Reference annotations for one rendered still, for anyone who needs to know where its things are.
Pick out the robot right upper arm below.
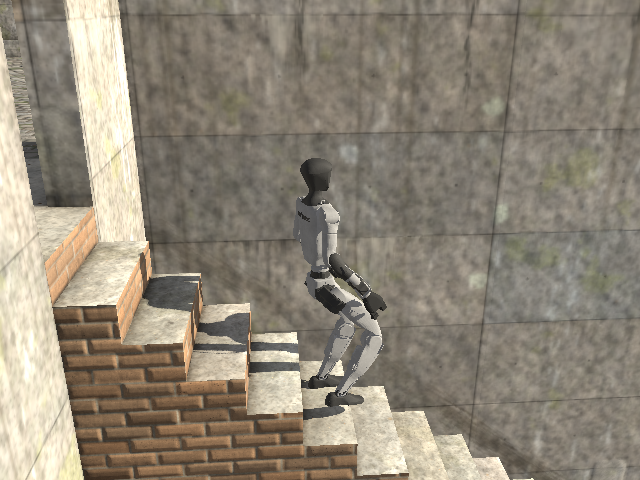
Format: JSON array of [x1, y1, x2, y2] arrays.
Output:
[[319, 206, 340, 268]]

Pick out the robot head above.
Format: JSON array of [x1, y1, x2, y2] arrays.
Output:
[[300, 158, 332, 206]]

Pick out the right robot hand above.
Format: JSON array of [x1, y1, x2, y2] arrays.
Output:
[[362, 291, 387, 320]]

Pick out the right robot forearm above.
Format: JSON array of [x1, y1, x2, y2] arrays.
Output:
[[329, 253, 371, 299]]

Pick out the robot left upper arm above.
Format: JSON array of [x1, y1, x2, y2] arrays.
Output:
[[293, 196, 306, 242]]

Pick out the robot right thigh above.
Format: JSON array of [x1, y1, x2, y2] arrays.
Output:
[[319, 287, 382, 347]]

